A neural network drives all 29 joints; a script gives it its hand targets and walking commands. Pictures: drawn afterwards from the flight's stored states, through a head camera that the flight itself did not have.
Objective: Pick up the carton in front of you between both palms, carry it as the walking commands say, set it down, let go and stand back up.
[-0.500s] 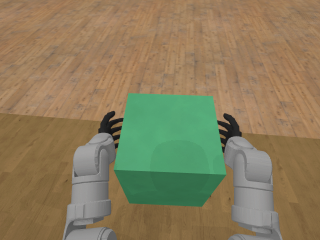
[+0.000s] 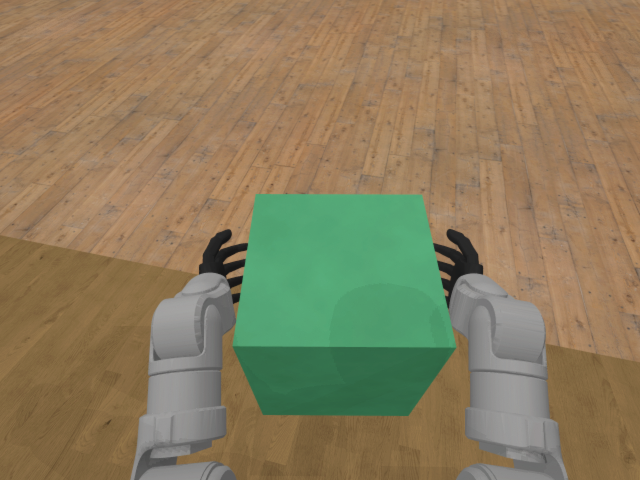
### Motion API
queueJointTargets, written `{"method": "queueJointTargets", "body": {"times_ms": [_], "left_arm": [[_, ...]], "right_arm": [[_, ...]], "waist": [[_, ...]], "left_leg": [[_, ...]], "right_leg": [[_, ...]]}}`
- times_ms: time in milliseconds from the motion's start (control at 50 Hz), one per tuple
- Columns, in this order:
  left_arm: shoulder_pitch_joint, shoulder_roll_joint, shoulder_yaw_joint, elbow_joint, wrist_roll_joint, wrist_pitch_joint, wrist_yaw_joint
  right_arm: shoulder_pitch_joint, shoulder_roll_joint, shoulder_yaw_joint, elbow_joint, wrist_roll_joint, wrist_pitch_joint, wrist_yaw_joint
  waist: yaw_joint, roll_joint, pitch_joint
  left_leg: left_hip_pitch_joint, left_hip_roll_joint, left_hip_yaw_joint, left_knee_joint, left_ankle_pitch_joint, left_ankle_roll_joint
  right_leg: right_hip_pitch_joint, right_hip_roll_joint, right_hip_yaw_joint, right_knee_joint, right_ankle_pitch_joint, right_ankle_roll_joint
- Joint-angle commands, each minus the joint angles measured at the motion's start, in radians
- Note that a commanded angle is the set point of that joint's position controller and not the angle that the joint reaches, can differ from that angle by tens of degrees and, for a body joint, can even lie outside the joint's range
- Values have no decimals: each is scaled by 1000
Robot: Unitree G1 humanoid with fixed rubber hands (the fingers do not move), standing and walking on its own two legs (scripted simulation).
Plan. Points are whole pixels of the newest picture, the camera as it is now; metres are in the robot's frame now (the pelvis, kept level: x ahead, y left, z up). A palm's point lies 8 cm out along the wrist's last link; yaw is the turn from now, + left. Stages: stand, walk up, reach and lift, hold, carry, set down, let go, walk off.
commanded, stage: carry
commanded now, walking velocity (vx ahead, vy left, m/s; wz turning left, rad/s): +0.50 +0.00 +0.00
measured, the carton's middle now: (337, 312) +0.33 +0.01 +0.02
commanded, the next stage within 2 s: none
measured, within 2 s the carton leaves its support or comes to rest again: neither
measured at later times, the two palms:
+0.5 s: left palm (266, 154) +0.64 +0.16 +0.05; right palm (431, 166) +0.62 -0.14 +0.05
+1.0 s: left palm (302, 97) +0.92 +0.12 +0.02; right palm (428, 97) +0.93 -0.19 +0.02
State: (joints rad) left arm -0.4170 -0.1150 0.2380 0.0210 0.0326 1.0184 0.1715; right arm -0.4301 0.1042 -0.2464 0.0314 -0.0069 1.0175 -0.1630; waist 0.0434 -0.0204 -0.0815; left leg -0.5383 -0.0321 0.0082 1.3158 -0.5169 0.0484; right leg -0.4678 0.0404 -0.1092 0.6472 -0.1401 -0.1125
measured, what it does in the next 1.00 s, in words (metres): goes down: left foot 0.04 m lower, then right foot 0.04 m lower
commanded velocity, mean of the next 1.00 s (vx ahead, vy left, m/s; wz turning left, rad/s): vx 0.50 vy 0.00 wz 0.00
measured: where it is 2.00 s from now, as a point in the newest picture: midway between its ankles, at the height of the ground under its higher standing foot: (352, 258)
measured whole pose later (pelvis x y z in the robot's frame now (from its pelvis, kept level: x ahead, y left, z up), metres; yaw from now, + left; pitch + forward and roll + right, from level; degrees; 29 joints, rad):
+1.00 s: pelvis +0.60 -0.04 -0.08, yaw +0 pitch +5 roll +1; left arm -0.42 -0.12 0.23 0.00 0.03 1.02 0.18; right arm -0.44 0.09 -0.24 0.01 0.00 1.02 -0.17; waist 0.03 -0.01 -0.08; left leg -0.50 -0.03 0.01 1.29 -0.50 0.05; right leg -0.47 0.03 -0.12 0.63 -0.12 -0.11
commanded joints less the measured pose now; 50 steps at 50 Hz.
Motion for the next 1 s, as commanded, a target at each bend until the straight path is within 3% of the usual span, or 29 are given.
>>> {"method": "queueJointTargets", "body": {"times_ms": [0, 60, 120, 220, 260, 280, 300, 320, 340, 360, 380, 400, 420, 440, 460, 500, 560, 600, 720, 740, 780, 800, 820, 840, 860, 880, 900, 920, 980], "left_arm": [[-737, -850, -681, -174, -288, -71, -76], [-670, -814, -680, -167, -293, -83, -78], [-597, -772, -667, -157, -275, -78, -66], [-528, -702, -636, -146, -240, -50, -43], [-514, -685, -626, -133, -224, -36, -36], [-518, -682, -622, -122, -214, -27, -32], [-520, -675, -614, -107, -205, -19, -29], [-527, -666, -605, -100, -201, -10, -25], [-534, -672, -608, -107, -202, 1, -22], [-538, -667, -593, -82, -191, 9, -14], [-558, -705, -586, -99, -195, 2, -11], [-581, -740, -578, -100, -185, -3, -12], [-601, -771, -575, -104, -175, -14, -13], [-601, -795, -561, -100, -158, -25, -16], [-601, -807, -554, -97, -143, -38, -18], [-587, -807, -560, -92, -118, -58, -19], [-548, -786, -580, -97, -105, -78, -17], [-532, -770, -591, -117, -110, -81, -16], [-530, -686, -596, -155, -132, -57, -10], [-519, -665, -587, -142, -129, -48, -9], [-457, -621, -553, -103, -114, -27, -4], [-442, -596, -528, -94, -101, -17, -2], [-419, -562, -497, -75, -86, -9, 4], [-437, -550, -494, -77, -94, -1, 13], [-449, -561, -491, -75, -111, 7, 18], [-493, -634, -528, -120, -150, 1, 8], [-552, -687, -561, -144, -182, -9, -6], [-611, -737, -595, -166, -213, -16, -21], [-709, -810, -653, -182, -256, -46, -57]], "right_arm": [[-579, 816, 570, -98, 89, -65, 4], [-535, 785, 594, -123, 79, -78, 0], [-508, 744, 610, -155, 87, -73, -3], [-475, 673, 600, -176, 94, -40, -5], [-455, 643, 580, -162, 85, -21, -2], [-436, 629, 563, -142, 78, -13, -2], [-424, 609, 545, -123, 67, -5, -2], [-395, 585, 527, -95, 54, 1, -7], [-383, 575, 508, -81, 46, 2, -15], [-394, 594, 501, -64, 53, 5, -20], [-446, 651, 534, -91, 90, 3, -13], [-516, 707, 578, -116, 132, -6, 0], [-576, 765, 614, -140, 168, -17, 18], [-630, 817, 644, -158, 201, -31, 34], [-676, 841, 671, -181, 227, -43, 45], [-677, 854, 693, -173, 241, -62, 57], [-618, 822, 684, -146, 231, -78, 60], [-578, 805, 678, -142, 221, -81, 56], [-514, 727, 652, -142, 193, -62, 31], [-506, 708, 646, -132, 184, -55, 24], [-495, 676, 631, -111, 168, -35, 10], [-488, 660, 620, -99, 160, -24, 4], [-504, 653, 611, -89, 162, -10, -2], [-495, 655, 597, -78, 164, 1, -7], [-506, 647, 576, -77, 157, 8, -15], [-515, 691, 577, -125, 166, -1, -16], [-548, 723, 573, -123, 163, -2, -11], [-574, 756, 572, -117, 164, -10, -4], [-592, 802, 568, -101, 116, -37, 3]], "waist": [[-6, -53, -334], [14, -90, -345], [38, -82, -328], [77, -84, -273], [46, -89, -278], [-4, -67, -310], [-56, -24, -358], [-96, 96, -404], [-111, 286, -488], [-134, 300, -535], [-134, 179, -505], [-114, 126, -431], [-98, 54, -382], [-78, 43, -357], [-63, 48, -346], [-66, 86, -348], [-92, 132, -346], [-105, 142, -343], [-151, 118, -264], [-143, 122, -259], [-64, 91, -300], [-18, 27, -350], [13, -140, -409], [10, -283, -494], [11, -219, -491], [19, -122, -487], [24, -33, -410], [19, 4, -364], [-8, -48, -343]], "left_leg": [[-174, 72, -3, -198, 155, -7], [-228, 74, 8, -331, 308, -11], [-228, 57, 41, -488, 454, -3], [-137, -10, 132, -797, 616, 21], [39, -40, 151, -911, 674, 36], [203, -37, 144, -961, 712, 53], [412, 38, 99, -929, 771, 78], [674, 217, -80, -782, 1081, 144], [890, 419, -412, -698, 1238, 267], [919, 439, -582, -758, 961, 318], [881, 395, -570, -802, 736, 302], [747, 370, -520, -840, 614, 275], [609, 336, -440, -879, 571, 243], [509, 313, -388, -906, 542, 218], [447, 302, -359, -922, 534, 208], [447, 285, -313, -917, 557, 219], [528, 263, -227, -881, 795, 196], [565, 234, -171, -858, 873, 163], [594, 151, -79, -780, 831, 120], [585, 147, -68, -733, 835, 111], [497, 117, 3, -520, 847, 56], [351, 90, 31, -363, 665, 25], [51, 16, 32, -132, 258, -8], [-191, -48, -13, 78, -133, -23], [-283, -23, -44, 148, -96, -3], [-308, 2, -42, 126, -48, 0], [-294, 38, -39, 51, 0, -1], [-250, 52, -38, -22, 33, -2], [-158, 78, -12, -162, 117, -11]], "right_leg": [[366, -286, 406, -256, 171, -130], [479, -265, 326, -227, 437, -101], [545, -213, 253, -185, 607, -55], [633, -144, 177, -118, 637, -31], [581, -134, 143, -13, 664, -11], [512, -120, 117, 114, 636, 14], [375, -109, 89, 263, 484, 42], [106, -73, 76, 448, 140, 79], [-186, 35, 81, 680, -449, 113], [-324, 45, 126, 806, -506, 88], [-387, 15, 168, 819, -450, 59], [-374, -30, 174, 747, -382, 60], [-312, -56, 168, 670, -335, 66], [-257, -73, 152, 594, -298, 65], [-216, -75, 133, 534, -282, 66], [-211, -73, 112, 460, -223, 74], [-250, -80, 94, 329, -90, 86], [-247, -75, 77, 231, 13, 83], [-120, -12, -13, -138, 258, 54], [-66, -2, -23, -187, 276, 41], [190, -4, -44, -281, 349, 20], [397, -84, 24, -229, 464, 11], [664, -289, 291, -69, 856, -73], [839, -449, 578, -62, 805, -192], [810, -445, 648, -115, 480, -214], [755, -398, 611, -169, 261, -194], [635, -379, 586, -188, 187, -167], [520, -351, 529, -217, 186, -145], [384, -311, 427, -274, 121, -118]]}}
